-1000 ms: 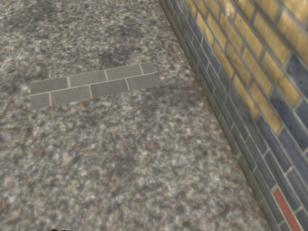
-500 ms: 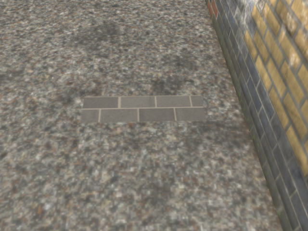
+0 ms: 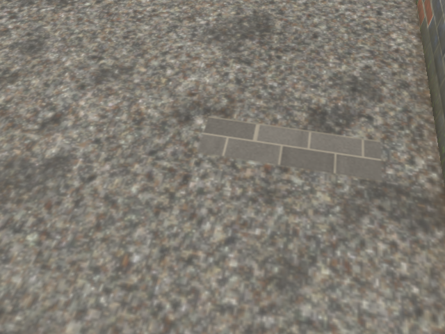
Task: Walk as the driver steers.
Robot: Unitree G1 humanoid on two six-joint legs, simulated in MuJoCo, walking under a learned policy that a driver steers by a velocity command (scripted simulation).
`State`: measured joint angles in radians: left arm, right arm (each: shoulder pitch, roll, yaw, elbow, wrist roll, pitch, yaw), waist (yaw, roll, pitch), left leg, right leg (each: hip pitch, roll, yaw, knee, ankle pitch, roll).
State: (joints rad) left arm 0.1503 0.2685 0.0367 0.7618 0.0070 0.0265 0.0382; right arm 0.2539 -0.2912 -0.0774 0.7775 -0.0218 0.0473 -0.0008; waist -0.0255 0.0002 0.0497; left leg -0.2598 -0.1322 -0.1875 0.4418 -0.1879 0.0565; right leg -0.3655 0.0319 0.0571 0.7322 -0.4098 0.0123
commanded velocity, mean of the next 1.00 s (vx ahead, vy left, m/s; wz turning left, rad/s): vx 0.40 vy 0.00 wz -0.22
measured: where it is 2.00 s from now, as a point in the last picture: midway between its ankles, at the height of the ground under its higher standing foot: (252, 285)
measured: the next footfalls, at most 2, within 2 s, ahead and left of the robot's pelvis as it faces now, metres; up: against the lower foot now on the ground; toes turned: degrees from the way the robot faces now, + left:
right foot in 0.06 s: +0.04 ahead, -0.11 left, +0.00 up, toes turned +5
left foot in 0.54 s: +0.28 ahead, +0.11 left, +0.00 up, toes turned -3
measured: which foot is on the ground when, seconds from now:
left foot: down 0.00-0.06, up 0.08-0.52, down 0.54-1.00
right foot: up 0.00-0.04, down 0.06-0.54, up 0.56-1.00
